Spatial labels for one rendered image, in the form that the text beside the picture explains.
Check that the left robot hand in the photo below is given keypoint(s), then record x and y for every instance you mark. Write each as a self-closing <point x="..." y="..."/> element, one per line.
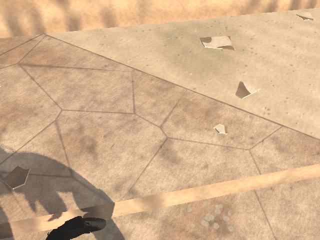
<point x="75" y="227"/>

